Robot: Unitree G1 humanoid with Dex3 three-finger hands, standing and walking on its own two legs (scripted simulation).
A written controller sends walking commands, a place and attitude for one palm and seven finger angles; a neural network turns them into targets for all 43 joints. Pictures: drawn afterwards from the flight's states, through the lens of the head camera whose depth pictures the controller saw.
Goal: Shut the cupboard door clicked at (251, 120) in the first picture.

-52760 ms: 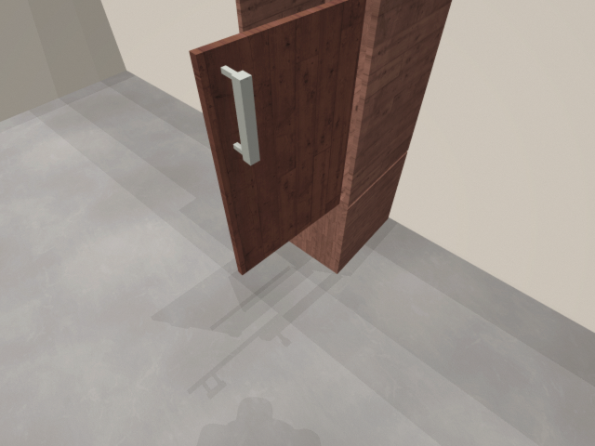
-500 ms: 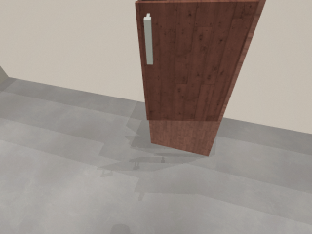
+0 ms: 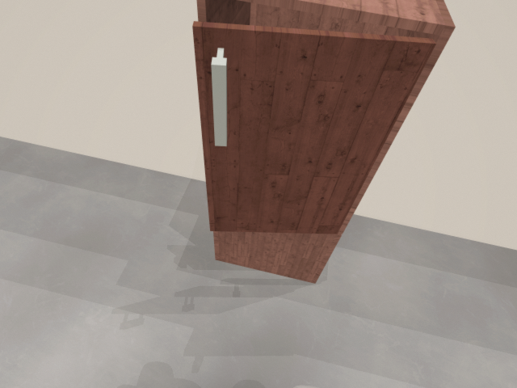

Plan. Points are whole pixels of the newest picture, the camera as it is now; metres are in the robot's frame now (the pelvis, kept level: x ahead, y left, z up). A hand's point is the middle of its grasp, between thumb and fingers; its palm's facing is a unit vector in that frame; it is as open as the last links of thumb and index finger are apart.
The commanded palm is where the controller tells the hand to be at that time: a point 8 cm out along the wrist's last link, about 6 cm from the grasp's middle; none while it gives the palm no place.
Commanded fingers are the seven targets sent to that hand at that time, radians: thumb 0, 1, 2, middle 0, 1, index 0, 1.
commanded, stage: take the last steps up to it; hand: left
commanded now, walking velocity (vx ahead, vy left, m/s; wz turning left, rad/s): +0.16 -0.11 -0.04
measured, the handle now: (220, 99) +0.55 +0.11 +0.14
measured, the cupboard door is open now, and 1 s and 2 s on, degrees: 13 13 13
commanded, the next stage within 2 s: come to a stop and stand still in 0.04 s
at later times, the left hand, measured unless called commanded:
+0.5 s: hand (196, 355) +0.20 +0.11 -0.16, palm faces +0.04 -0.98 -0.22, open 7.3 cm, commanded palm none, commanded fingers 0.00 0.90 0.90 -0.20 -0.30 -0.20 -0.30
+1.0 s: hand out of the picture +0.03 +0.19 -0.17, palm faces +0.05 -0.97 -0.24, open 7.4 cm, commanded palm none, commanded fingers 0.00 0.90 0.90 -0.20 -0.30 -0.20 -0.30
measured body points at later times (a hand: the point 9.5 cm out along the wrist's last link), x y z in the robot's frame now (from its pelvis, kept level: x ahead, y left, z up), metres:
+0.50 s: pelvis +0.10 -0.06 +0.00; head +0.15 -0.07 +0.45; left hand +0.20 +0.17 -0.14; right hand +0.14 -0.31 -0.15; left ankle +0.06 +0.05 -0.67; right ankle +0.16 -0.18 -0.73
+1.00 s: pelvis +0.05 +0.00 +0.01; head +0.06 +0.00 +0.45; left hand +0.03 +0.24 -0.15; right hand +0.11 -0.23 -0.15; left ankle +0.07 +0.08 -0.73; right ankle +0.00 -0.12 -0.74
